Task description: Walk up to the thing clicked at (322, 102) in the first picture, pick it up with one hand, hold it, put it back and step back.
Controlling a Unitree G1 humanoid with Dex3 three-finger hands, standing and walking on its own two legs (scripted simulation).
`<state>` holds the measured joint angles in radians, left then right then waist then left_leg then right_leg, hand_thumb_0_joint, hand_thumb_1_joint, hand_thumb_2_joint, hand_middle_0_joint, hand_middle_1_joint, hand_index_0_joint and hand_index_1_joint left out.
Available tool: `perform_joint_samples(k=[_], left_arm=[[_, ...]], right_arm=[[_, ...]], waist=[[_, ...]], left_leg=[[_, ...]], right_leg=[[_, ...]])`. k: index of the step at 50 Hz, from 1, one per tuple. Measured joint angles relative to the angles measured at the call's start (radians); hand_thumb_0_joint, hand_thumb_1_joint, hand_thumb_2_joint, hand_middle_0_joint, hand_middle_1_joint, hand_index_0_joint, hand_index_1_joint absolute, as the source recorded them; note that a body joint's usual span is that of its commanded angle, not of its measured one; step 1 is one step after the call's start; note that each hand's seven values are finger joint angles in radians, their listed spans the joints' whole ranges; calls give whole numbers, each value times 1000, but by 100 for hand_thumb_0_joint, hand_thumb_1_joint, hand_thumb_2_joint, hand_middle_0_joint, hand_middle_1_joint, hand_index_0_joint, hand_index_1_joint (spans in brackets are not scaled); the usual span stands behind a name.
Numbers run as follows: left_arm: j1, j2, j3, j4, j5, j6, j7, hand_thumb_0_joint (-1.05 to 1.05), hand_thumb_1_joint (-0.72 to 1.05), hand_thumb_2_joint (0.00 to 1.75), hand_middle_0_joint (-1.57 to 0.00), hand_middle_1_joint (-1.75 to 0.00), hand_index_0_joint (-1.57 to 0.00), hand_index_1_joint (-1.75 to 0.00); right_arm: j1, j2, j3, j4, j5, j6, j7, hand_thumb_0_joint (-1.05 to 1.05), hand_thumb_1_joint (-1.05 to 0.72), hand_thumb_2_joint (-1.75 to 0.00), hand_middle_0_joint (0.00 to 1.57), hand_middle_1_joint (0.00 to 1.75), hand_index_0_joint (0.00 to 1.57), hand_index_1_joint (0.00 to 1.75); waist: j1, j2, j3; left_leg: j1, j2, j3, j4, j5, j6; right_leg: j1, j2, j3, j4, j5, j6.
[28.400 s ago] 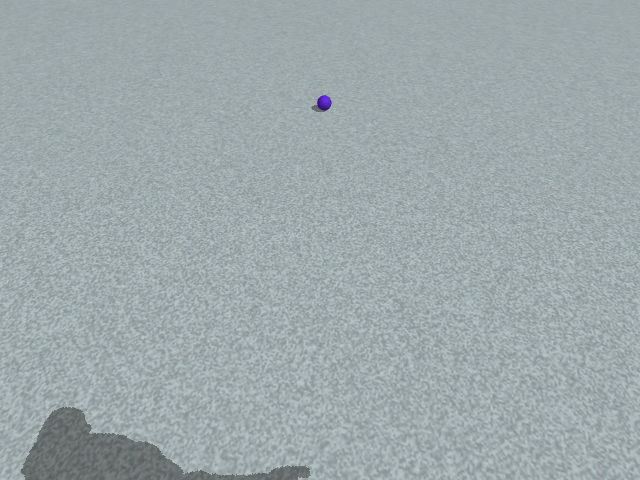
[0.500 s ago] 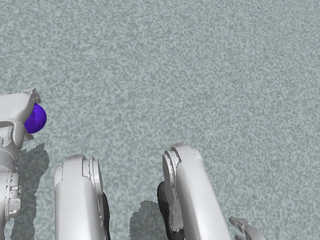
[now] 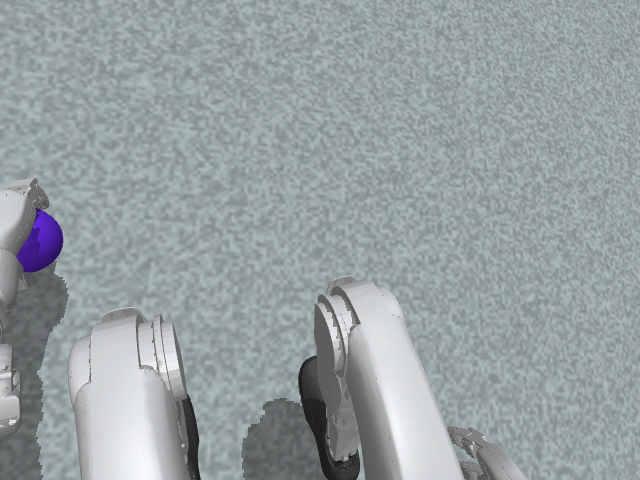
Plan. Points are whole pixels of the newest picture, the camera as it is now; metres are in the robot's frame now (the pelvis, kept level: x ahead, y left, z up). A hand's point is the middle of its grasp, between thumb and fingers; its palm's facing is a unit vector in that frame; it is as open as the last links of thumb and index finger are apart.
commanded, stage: rest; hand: left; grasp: from above
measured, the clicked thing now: (22, 239) +0.43 +0.32 -0.21
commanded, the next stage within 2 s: open in 1.36 s
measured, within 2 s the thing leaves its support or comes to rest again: neither
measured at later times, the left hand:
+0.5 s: hand (26, 251) +0.42 +0.32 -0.23, palm faces -0.44 -0.13 -0.89, open 11.3 cm
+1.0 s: hand (35, 251) +0.42 +0.31 -0.24, palm faces -0.44 -0.14 -0.89, open 11.2 cm
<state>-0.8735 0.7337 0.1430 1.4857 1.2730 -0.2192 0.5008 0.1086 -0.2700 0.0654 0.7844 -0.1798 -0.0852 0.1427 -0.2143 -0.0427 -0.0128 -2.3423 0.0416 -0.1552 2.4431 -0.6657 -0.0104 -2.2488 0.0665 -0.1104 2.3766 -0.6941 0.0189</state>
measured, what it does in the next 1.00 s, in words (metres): stands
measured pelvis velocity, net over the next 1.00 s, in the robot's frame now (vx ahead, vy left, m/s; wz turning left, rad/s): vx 0.00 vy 0.00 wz -0.07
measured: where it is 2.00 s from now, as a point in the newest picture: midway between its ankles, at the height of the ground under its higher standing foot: (260, 458)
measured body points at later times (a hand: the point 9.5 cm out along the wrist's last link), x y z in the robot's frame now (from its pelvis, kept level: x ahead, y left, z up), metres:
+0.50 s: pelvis +0.00 +0.00 -0.02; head +0.24 +0.09 +0.35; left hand +0.44 +0.32 -0.18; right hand +0.05 -0.27 -0.11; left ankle +0.08 +0.13 -0.28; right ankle +0.10 -0.11 -0.28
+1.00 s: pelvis +0.00 +0.00 -0.03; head +0.25 +0.10 +0.34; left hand +0.44 +0.32 -0.19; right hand +0.05 -0.26 -0.11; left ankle +0.08 +0.13 -0.28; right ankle +0.10 -0.11 -0.28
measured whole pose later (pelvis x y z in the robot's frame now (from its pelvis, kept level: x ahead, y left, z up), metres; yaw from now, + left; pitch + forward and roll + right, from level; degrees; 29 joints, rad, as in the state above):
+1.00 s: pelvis +0.00 +0.00 -0.03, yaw -4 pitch +27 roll -11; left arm -0.90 0.89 0.21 1.68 1.30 -0.25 0.63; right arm 0.09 -0.30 0.19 0.77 -0.28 -0.19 0.24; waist -0.29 -0.10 0.09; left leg -2.37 0.04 -0.24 2.56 -0.70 -0.01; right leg -2.25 0.09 -0.17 2.44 -0.69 0.03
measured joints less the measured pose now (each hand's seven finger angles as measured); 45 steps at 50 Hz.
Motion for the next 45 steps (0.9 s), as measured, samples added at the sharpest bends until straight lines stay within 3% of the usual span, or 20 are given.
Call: perform_joint_samples(k=[10, 18, 24, 45], left_arm=[[-22, 42, 14, 62, -7, -7, 7, -1, -15, 76, -52, -86, -45, -82], [-11, 79, 56, 100, 20, -30, 41, -1, -15, 76, -52, -86, -45, -83], [-12, 102, 64, 122, 34, -37, 65, -1, -15, 77, -51, -87, -45, -83], [-22, 147, 72, 187, 28, -34, 113, 0, -15, 76, -52, -86, -45, -82]], right_arm=[[1, -6, 32, -11, -17, -17, 17, 0, -91, -90, 20, 30, 20, 30], [3, -14, 51, -12, -41, -30, 33, 0, -90, -90, 20, 30, 20, 30], [3, -22, 63, -10, -58, -47, 43, 0, -90, -90, 20, 30, 20, 30], [-19, -25, 113, -13, -96, -99, 87, 0, -90, -90, 20, 30, 20, 30]], waist=[[-19, -7, 30], [-39, -26, 50], [-49, -36, 62], [-75, -51, 95]], left_leg=[[-17, 2, -22, 38, -3, -2], [-22, 2, -41, 70, -8, -5], [-29, 0, -53, 88, -10, -5], [-25, 1, -81, 120, -28, -6]], right_leg=[[-14, 8, -17, 23, 7, 3], [-15, 13, -32, 44, 9, 4], [-17, 15, -41, 54, 9, 6], [-7, 24, -62, 65, 4, 12]])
